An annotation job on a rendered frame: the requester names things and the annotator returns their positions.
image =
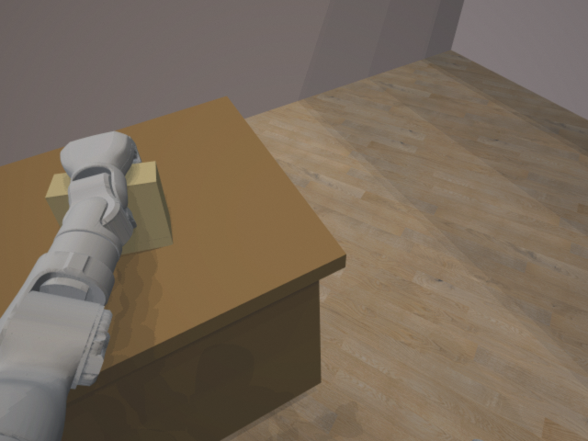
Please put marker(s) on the left robot hand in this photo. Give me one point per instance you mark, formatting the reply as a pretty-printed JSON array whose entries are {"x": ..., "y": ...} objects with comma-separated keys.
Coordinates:
[{"x": 112, "y": 147}]

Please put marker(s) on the robot left forearm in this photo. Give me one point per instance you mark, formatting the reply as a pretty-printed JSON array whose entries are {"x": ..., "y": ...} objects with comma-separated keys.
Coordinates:
[{"x": 82, "y": 259}]

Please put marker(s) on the robot left upper arm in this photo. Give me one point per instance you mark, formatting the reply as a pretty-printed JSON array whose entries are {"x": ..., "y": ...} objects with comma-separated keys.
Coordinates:
[{"x": 53, "y": 344}]

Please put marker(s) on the table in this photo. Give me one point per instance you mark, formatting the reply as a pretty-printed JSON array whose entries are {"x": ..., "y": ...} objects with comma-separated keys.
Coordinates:
[{"x": 214, "y": 331}]

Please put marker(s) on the sponge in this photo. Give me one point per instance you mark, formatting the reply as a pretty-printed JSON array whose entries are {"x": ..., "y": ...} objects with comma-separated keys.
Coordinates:
[{"x": 146, "y": 201}]

